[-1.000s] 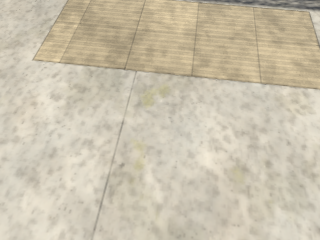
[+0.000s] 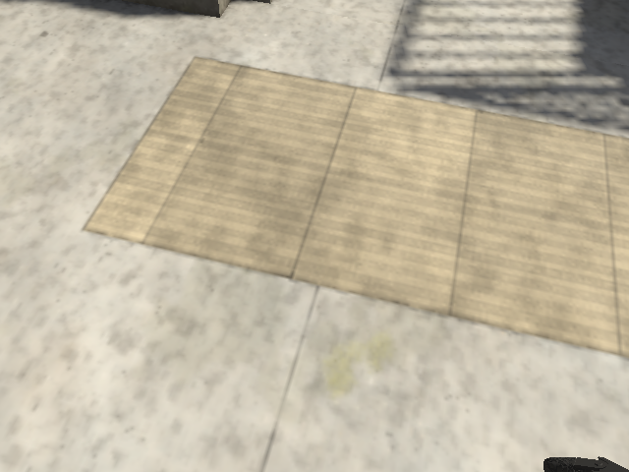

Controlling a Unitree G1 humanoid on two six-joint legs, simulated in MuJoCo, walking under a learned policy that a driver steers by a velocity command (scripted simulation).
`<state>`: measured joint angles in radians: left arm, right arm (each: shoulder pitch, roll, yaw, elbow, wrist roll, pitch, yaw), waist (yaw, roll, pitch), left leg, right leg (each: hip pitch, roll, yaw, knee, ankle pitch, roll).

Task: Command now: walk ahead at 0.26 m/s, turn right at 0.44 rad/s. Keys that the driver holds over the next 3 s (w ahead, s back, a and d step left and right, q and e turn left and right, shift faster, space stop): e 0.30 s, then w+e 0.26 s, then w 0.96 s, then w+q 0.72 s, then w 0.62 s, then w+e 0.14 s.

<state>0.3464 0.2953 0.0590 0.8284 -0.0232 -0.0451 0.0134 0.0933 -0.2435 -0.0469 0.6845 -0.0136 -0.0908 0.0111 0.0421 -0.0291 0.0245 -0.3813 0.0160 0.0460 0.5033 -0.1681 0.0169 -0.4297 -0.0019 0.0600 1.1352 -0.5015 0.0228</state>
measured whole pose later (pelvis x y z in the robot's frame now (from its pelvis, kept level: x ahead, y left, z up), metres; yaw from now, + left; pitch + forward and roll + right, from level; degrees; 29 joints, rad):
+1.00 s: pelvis +0.32 -0.05 +0.01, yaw -25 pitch +2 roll +0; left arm 0.26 0.29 0.06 0.65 -0.01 -0.06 0.00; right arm 0.34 -0.25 -0.05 0.84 0.00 -0.09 0.02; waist -0.04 -0.05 -0.02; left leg -0.18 -0.03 0.00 0.37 -0.23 0.05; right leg -0.59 -0.05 0.04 1.05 -0.25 -0.02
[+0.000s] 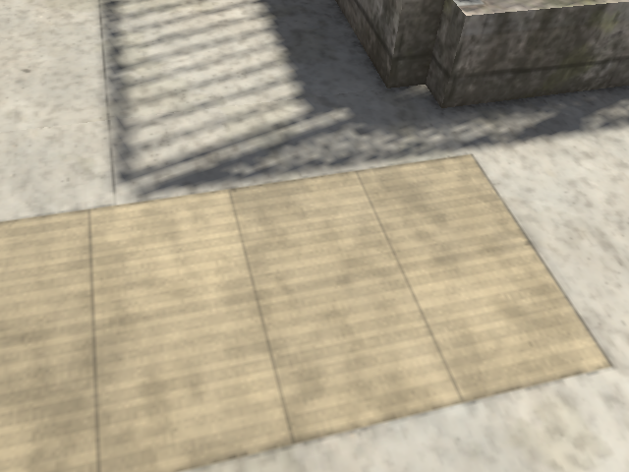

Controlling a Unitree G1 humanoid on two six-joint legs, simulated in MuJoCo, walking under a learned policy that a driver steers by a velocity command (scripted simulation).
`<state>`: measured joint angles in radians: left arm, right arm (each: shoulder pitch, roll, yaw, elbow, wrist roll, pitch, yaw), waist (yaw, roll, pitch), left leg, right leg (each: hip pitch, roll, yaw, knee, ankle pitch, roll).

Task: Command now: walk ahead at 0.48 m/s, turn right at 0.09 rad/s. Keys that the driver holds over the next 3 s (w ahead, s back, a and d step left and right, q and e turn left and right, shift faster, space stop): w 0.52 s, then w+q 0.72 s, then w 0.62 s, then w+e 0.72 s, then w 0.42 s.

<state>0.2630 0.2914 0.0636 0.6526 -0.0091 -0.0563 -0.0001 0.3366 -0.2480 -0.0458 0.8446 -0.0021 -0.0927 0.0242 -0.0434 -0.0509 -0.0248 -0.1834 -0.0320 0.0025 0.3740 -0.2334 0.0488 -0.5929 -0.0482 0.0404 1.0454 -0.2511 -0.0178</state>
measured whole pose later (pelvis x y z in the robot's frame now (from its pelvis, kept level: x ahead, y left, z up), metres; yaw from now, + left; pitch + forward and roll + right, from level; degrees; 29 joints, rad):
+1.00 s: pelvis +0.55 +0.03 -0.01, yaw +12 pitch +2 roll +0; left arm 0.20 0.30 0.04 0.75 0.00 -0.11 0.00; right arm 0.25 -0.29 -0.06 0.72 0.01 -0.05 0.03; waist -0.02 -0.02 0.05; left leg -0.32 -0.10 -0.03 0.45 -0.15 0.10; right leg -0.48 -0.05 0.04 1.13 -0.35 0.01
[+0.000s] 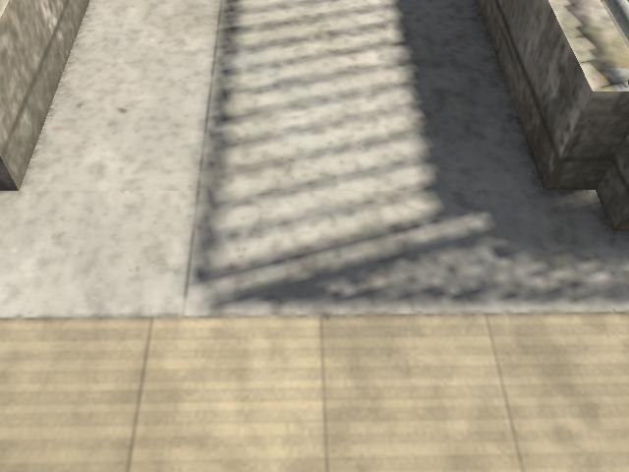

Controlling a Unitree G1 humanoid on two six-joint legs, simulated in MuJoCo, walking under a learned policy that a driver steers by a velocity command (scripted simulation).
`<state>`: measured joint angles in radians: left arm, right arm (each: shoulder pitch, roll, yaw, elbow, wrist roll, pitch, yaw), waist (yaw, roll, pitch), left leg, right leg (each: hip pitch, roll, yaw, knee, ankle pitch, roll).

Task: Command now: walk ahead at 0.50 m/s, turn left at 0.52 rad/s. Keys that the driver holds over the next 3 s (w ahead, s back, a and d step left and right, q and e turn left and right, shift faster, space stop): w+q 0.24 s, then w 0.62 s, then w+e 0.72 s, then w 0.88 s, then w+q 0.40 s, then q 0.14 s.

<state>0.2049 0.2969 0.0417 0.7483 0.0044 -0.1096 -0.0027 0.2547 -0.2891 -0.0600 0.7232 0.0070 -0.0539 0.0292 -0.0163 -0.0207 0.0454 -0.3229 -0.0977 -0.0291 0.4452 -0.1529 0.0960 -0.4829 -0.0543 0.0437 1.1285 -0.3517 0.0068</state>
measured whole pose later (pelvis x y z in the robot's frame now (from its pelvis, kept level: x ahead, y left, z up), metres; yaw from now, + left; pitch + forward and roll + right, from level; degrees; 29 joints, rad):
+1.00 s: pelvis +0.53 +0.09 +0.00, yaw +12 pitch +1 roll +0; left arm 0.27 0.32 0.05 0.83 -0.03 -0.06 -0.01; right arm 0.24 -0.26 -0.05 0.73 -0.01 -0.08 0.03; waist 0.00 -0.05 0.02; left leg -0.24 -0.04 0.06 0.39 -0.17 0.06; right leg -0.53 -0.08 0.04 1.11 -0.30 -0.01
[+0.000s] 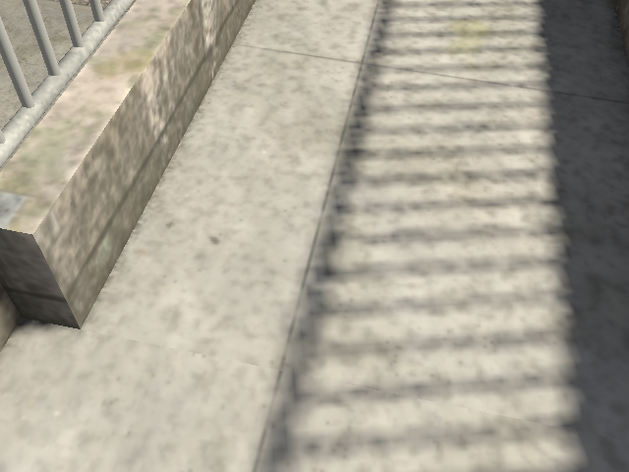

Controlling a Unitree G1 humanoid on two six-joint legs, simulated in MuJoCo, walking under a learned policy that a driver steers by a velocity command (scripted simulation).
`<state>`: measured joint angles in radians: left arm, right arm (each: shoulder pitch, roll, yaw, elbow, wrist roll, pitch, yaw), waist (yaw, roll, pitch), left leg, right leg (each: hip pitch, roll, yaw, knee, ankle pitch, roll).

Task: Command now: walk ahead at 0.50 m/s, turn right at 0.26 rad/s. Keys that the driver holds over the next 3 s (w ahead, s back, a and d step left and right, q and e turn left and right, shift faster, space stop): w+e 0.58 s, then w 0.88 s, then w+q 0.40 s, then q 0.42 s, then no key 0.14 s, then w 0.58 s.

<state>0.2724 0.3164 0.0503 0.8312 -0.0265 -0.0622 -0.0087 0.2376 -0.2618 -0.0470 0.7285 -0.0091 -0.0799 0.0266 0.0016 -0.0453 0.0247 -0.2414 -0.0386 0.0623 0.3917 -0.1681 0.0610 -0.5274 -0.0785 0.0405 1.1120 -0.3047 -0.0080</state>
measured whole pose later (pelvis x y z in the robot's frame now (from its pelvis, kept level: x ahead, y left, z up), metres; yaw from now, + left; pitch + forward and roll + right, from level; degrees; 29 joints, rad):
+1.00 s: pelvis +0.57 -0.10 -0.01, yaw -25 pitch +1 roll +0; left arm 0.30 0.29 0.05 0.75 -0.01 -0.05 0.00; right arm 0.23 -0.27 -0.04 0.76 -0.01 -0.10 0.03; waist 0.00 -0.04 0.02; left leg -0.31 -0.05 0.02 0.46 -0.17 0.05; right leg -0.43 0.00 0.06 1.14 -0.36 -0.03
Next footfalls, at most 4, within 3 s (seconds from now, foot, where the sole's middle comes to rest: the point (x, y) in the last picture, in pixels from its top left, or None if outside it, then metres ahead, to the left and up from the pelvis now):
0.36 right None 0.35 -0.16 -0.78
0.84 left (338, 385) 0.68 -0.05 -0.78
1.38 right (474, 327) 0.85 -0.39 -0.78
1.92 left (413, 216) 1.21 -0.28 -0.78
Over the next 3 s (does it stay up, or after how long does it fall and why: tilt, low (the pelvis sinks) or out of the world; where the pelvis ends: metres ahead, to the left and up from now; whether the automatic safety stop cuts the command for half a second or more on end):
stays up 1.33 -0.35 0.00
